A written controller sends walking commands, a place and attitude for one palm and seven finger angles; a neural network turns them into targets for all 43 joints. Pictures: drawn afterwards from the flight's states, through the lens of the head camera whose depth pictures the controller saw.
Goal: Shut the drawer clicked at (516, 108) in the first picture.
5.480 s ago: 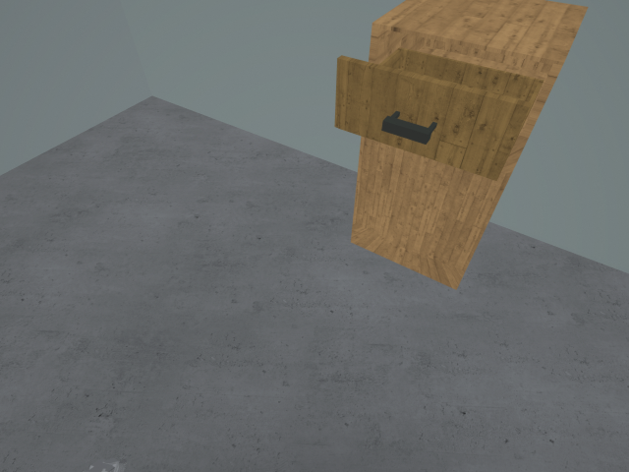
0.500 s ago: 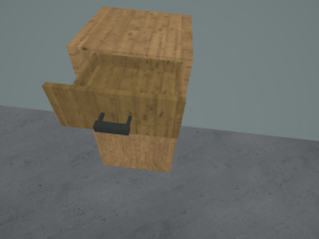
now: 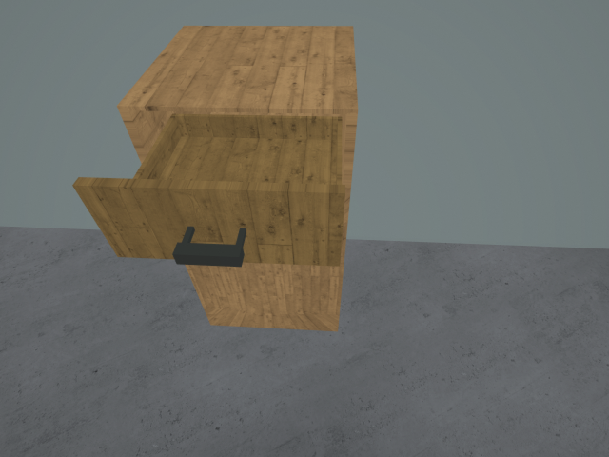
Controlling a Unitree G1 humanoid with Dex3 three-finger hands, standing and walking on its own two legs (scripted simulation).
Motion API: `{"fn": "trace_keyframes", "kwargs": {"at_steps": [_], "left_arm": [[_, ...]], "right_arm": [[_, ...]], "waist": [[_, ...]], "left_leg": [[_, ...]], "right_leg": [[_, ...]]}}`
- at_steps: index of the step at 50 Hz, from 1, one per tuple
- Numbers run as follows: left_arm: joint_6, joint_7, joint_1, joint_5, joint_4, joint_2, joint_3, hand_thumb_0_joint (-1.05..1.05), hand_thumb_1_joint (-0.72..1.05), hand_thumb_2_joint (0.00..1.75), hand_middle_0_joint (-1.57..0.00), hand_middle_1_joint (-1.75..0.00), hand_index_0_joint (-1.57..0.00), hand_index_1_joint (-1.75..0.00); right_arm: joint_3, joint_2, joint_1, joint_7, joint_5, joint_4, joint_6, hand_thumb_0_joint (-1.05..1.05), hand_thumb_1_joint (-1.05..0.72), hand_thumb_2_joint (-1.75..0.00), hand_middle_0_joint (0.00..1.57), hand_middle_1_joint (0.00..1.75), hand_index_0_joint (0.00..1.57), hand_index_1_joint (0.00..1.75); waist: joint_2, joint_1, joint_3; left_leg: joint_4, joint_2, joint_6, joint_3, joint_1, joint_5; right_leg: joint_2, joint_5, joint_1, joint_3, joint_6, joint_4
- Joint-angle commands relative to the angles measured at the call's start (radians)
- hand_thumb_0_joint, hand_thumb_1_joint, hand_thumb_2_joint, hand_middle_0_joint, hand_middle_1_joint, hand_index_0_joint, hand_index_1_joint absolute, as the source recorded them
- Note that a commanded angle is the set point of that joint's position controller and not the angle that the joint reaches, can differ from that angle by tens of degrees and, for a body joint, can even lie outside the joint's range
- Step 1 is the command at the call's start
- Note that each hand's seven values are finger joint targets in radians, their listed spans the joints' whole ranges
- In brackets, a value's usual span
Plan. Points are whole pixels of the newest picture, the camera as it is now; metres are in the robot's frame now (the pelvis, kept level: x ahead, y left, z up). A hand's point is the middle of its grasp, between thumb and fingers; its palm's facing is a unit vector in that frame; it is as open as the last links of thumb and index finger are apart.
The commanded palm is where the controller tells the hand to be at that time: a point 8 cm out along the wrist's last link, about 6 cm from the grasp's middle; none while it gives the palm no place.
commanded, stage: look again from close up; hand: left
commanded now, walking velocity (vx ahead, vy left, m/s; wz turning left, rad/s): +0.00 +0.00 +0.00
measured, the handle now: (212, 243) +0.43 +0.18 +0.02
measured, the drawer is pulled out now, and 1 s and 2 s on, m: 0.23 0.23 0.23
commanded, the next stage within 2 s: shuffle to correct the standing spot in 0.36 s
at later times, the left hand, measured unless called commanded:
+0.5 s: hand out of the picture +0.03 +0.16 -0.16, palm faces +0.03 -0.97 -0.24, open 7.3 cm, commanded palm none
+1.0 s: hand out of the picture +0.06 +0.16 -0.17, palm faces +0.04 -0.98 -0.22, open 7.3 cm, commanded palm none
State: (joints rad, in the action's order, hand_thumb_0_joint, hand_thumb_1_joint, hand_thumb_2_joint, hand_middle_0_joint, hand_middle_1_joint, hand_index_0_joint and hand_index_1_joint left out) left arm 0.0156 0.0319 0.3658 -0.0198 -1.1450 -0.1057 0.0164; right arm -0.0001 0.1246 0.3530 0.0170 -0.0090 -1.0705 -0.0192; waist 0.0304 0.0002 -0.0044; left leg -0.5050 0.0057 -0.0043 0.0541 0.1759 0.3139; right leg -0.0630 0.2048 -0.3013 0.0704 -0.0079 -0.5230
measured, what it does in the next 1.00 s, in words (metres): shifts its weight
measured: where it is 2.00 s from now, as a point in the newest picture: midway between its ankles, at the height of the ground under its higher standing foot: outside the picture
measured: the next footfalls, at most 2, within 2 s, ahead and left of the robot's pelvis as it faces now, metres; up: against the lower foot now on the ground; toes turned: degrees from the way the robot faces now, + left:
none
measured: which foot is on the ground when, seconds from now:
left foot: down 0.00-1.00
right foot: down 0.00-1.00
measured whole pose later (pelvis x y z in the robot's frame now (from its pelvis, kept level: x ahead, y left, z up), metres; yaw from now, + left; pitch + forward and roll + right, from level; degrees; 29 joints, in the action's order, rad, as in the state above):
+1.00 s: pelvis +0.06 -0.01 +0.00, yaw +0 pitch -1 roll +1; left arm 0.01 0.04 0.27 0.00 -1.12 -0.14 -0.02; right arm 0.01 0.09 0.33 0.05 -0.01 -1.14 -0.03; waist 0.01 0.01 -0.07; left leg -0.45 0.02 0.02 0.05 0.05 0.37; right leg -0.05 0.32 -0.23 0.08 0.01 -0.58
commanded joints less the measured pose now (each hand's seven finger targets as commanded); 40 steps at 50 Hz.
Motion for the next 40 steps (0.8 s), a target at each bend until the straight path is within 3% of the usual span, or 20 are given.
{"fn": "trace_keyframes", "kwargs": {"at_steps": [1,4,6,10,23,25,28,31,35,37,40], "left_arm": [[0.017,0.004,0.012,0.007,0.049,-0.111,-0.019,0.0,0.9,0.9,-0.2,-0.3,-0.2,-0.3],[0.018,0.005,0.009,0.01,0.052,-0.113,-0.023,0.0,0.9,0.9,-0.2,-0.3,-0.2,-0.3],[0.016,0.005,0.003,0.011,0.057,-0.118,-0.026,0.0,0.9,0.9,-0.2,-0.3,-0.2,-0.3],[0.018,0.006,-0.011,0.013,0.058,-0.13,-0.029,0.0,0.9,0.9,-0.2,-0.3,-0.2,-0.3],[0.015,0.003,-0.049,0.014,0.065,-0.152,-0.038,0.0,0.9,0.9,-0.2,-0.3,-0.2,-0.3],[0.013,0.0,-0.041,0.011,0.059,-0.155,-0.04,0.0,0.9,0.9,-0.2,-0.3,-0.2,-0.3],[0.004,-0.003,-0.028,0.005,0.068,-0.175,-0.051,0.0,0.9,0.9,-0.2,-0.3,-0.2,-0.3],[0.003,-0.005,-0.026,0.004,0.083,-0.186,-0.062,0.0,0.9,0.9,-0.2,-0.3,-0.2,-0.3],[0.008,-0.013,-0.034,0.004,0.09,-0.162,-0.064,0.0,0.9,0.9,-0.2,-0.3,-0.2,-0.3],[0.014,-0.018,-0.038,0.004,0.094,-0.136,-0.061,0.0,0.9,0.9,-0.2,-0.3,-0.2,-0.3],[0.02,-0.014,-0.018,0.003,0.072,-0.098,-0.051,0.0,0.9,0.9,-0.2,-0.3,-0.2,-0.3]], "right_arm": [[0.0,0.073,0.08,0.008,-0.004,0.04,-0.02,0.0,-0.9,-0.9,0.2,0.3,0.2,0.3],[0.005,0.078,0.083,0.008,-0.003,0.029,-0.02,0.0,-0.9,-0.9,0.2,0.3,0.2,0.3],[0.007,0.072,0.085,0.01,-0.005,0.017,-0.022,0.0,-0.9,-0.9,0.2,0.3,0.2,0.3],[0.009,0.081,0.08,0.01,-0.006,0.003,-0.019,0.0,-0.9,-0.9,0.2,0.3,0.2,0.3],[0.009,0.082,0.051,0.01,-0.006,-0.025,-0.006,0.0,-0.9,-0.9,0.2,0.3,0.2,0.3],[0.011,0.08,0.063,0.008,-0.01,-0.034,0.001,0.0,-0.9,-0.9,0.2,0.3,0.2,0.3],[0.005,0.074,0.064,0.003,-0.016,-0.031,0.016,0.0,-0.9,-0.9,0.2,0.3,0.2,0.3],[0.001,0.061,0.092,0.002,-0.018,-0.031,0.015,0.0,-0.9,-0.9,0.2,0.3,0.2,0.3],[0.004,0.057,0.123,0.001,-0.017,-0.044,-0.008,0.0,-0.9,-0.9,0.2,0.3,0.2,0.3],[0.002,0.079,0.131,0.006,-0.014,-0.047,-0.021,0.0,-0.9,-0.9,0.2,0.3,0.2,0.3],[0.001,0.095,0.114,0.019,-0.009,-0.047,-0.032,0.0,-0.9,-0.9,0.2,0.3,0.2,0.3]], "waist": [[-0.038,0.006,-0.105],[-0.045,0.002,-0.127],[-0.023,-0.001,-0.115],[-0.048,-0.002,-0.096],[-0.041,-0.001,-0.072],[-0.065,-0.002,-0.069],[-0.102,-0.006,-0.123],[-0.122,0.008,-0.106],[-0.002,0.009,-0.125],[0.082,0.005,-0.116],[0.095,-0.009,-0.098]], "left_leg": [[0.171,0.084,-0.03,-0.1,0.132,-0.045],[0.173,0.078,-0.026,-0.089,0.134,-0.07],[0.183,0.079,-0.026,-0.086,0.112,-0.099],[0.167,0.076,-0.02,-0.069,0.085,-0.146],[0.166,0.073,-0.007,-0.051,0.045,-0.124],[0.146,0.058,-0.008,-0.039,0.051,-0.025],[0.072,0.026,-0.012,-0.005,0.089,0.096],[0.026,0.022,-0.017,0.009,0.048,0.089],[0.098,0.041,-0.027,-0.022,0.048,0.041],[0.138,0.089,-0.043,-0.066,0.044,-0.039],[0.114,0.127,-0.061,-0.081,0.036,-0.338]], "right_leg": [[-0.04,0.059,0.046,-0.089,0.053,0.097],[-0.046,0.014,0.068,-0.091,0.053,0.101],[-0.044,-0.014,0.082,-0.088,0.056,0.097],[-0.056,-0.098,0.116,-0.09,0.056,0.096],[-0.07,-0.064,0.128,-0.1,0.061,0.143],[-0.072,0.103,0.122,-0.114,0.069,0.165],[-0.095,0.383,0.048,-0.182,0.09,0.242],[-0.118,0.444,-0.006,-0.213,0.116,0.276],[-0.066,0.322,-0.007,-0.133,0.104,0.146],[-0.02,0.192,0.022,-0.061,0.087,0.042],[0.001,-0.054,0.08,-0.01,0.077,-0.067]]}}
